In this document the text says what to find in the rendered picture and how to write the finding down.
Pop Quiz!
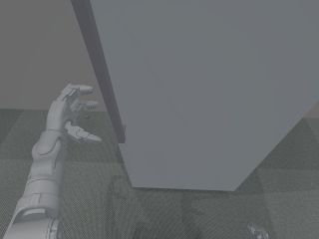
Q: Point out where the fridge door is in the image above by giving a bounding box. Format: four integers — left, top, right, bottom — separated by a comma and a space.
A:
70, 0, 319, 191

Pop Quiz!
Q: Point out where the robot left hand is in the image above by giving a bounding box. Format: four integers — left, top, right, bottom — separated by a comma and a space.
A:
46, 84, 103, 145

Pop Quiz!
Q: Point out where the robot right hand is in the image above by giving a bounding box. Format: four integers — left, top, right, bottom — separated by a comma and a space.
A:
246, 221, 269, 239

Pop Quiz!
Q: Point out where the robot left forearm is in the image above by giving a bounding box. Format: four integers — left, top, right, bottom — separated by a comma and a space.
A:
2, 129, 69, 239

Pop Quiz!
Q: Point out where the robot left upper arm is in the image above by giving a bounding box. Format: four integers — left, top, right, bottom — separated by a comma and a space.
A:
5, 217, 63, 239

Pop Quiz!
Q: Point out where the handle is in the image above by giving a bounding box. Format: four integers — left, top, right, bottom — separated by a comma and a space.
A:
71, 0, 126, 143

